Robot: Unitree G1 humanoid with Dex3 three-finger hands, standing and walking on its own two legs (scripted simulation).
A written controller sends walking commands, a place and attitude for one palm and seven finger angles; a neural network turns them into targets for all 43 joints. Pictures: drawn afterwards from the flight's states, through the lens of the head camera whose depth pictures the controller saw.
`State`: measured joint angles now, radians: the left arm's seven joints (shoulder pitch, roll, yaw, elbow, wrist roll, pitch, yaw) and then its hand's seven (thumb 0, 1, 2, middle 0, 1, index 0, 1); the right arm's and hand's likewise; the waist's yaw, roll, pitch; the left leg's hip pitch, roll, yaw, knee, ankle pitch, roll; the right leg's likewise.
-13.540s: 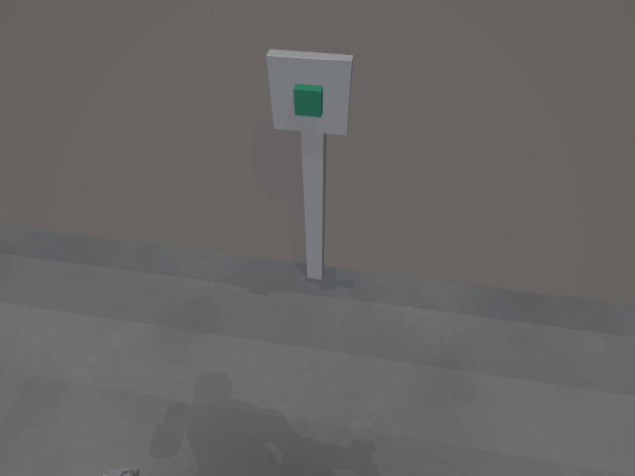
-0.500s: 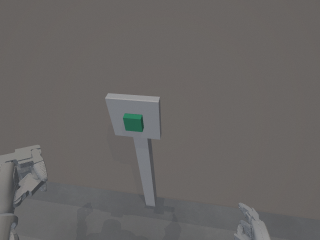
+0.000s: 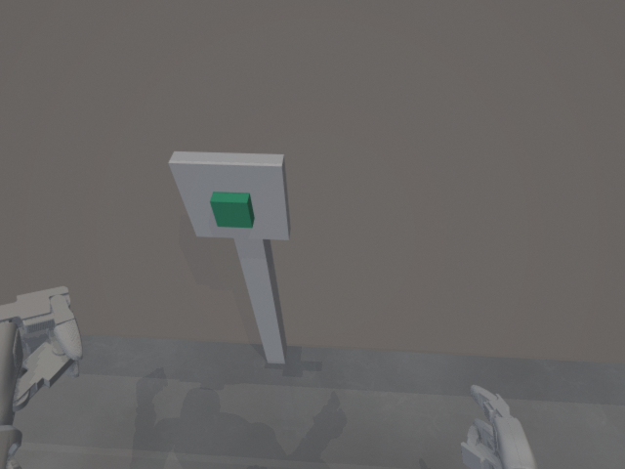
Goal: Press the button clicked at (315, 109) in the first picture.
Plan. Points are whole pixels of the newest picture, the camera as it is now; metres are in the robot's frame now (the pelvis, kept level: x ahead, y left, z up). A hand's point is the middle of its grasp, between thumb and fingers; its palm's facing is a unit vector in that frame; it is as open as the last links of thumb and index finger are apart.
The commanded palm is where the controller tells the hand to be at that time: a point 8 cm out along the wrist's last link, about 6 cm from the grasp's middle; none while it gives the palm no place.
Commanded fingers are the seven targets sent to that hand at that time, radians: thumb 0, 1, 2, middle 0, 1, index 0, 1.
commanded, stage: step back with the hand held close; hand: left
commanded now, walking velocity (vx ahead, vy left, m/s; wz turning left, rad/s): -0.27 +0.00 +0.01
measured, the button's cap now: (233, 208) +0.51 +0.17 +0.01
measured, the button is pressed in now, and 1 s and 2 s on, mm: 0 0 0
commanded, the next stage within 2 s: stop stepping back and stand still in 1.18 s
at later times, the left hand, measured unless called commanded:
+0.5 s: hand (12, 437) +0.12 +0.25 +0.15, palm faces +0.40 -0.80 -0.45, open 3.1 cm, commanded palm +0.06 +0.29 +0.17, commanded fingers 0.00 0.90 0.90 -1.30 -1.50 -1.30 -1.50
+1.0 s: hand out of the picture +0.06 +0.26 +0.16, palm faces +0.39 -0.80 -0.46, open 3.1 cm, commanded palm -0.01 +0.30 +0.17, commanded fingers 0.00 0.90 0.90 -1.30 -1.50 -1.30 -1.50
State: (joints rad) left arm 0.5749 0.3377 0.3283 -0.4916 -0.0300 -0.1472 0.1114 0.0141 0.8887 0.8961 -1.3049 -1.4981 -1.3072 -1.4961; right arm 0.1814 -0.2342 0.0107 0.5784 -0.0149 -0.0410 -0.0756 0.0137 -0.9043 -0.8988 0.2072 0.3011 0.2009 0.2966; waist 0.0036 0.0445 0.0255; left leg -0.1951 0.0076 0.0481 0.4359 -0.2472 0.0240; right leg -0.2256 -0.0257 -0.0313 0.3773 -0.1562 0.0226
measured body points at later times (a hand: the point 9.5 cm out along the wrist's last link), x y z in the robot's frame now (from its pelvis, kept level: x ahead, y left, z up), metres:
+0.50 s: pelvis -0.07 +0.01 -0.02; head -0.06 +0.01 +0.43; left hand +0.10 +0.29 +0.18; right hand +0.12 -0.22 -0.09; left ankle -0.01 +0.10 -0.74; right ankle +0.02 -0.14 -0.74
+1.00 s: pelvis -0.13 +0.02 -0.02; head -0.10 +0.05 +0.42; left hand +0.03 +0.30 +0.18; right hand +0.06 -0.22 -0.09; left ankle -0.03 +0.10 -0.74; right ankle -0.04 -0.13 -0.72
